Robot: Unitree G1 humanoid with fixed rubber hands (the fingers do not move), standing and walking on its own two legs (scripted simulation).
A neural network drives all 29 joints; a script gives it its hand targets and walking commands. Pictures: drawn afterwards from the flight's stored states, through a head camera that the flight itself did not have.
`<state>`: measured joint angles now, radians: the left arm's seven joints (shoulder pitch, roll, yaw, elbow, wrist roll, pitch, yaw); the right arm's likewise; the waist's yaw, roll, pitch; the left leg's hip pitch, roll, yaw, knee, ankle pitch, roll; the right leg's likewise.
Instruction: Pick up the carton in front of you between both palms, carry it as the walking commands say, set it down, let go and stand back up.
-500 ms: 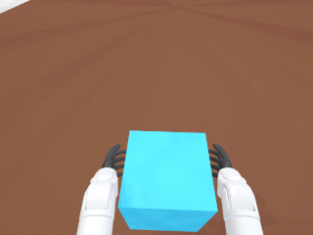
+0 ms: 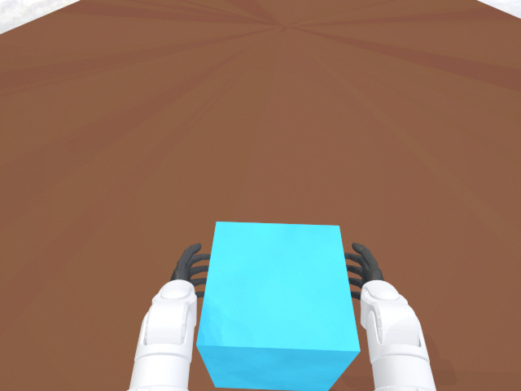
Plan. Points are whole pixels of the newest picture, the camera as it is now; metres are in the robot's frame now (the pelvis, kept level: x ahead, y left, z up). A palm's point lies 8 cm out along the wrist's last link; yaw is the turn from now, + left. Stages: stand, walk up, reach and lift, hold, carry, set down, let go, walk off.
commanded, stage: hold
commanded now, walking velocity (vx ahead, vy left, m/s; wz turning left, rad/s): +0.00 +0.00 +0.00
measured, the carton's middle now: (274, 310) +0.29 +0.00 -0.05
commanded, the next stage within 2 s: set down in 0.54 s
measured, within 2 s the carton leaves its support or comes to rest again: neither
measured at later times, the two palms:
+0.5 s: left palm (180, 284) +0.28 +0.15 +0.05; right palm (374, 291) +0.27 -0.15 +0.05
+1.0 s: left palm (195, 281) +0.35 +0.15 -0.05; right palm (351, 287) +0.33 -0.15 -0.04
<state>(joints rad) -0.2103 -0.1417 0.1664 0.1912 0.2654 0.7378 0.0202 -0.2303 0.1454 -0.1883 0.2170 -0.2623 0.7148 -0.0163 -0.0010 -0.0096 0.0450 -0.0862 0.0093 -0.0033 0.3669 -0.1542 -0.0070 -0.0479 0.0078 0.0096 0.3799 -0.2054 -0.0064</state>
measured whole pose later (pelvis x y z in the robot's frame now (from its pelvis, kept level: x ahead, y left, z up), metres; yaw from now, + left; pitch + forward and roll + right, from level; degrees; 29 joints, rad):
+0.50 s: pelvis -0.01 +0.01 +0.00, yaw -2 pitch -9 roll +0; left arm -0.30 -0.16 0.26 0.31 0.32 0.74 -0.01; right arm -0.31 0.17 -0.28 0.33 -0.32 0.71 0.02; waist 0.00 -0.01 0.02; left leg -0.07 -0.03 -0.03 0.40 -0.17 0.01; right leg -0.05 0.02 0.08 0.41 -0.21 0.01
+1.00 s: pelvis +0.00 +0.01 -0.02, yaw -2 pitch +7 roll +0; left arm -0.53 -0.15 0.45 0.57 0.44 0.37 -0.06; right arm -0.51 0.24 -0.49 0.52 -0.41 0.37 -0.03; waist 0.00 -0.03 0.08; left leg -0.49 -0.03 -0.06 0.62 -0.25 0.00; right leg -0.46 0.04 0.07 0.62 -0.28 0.00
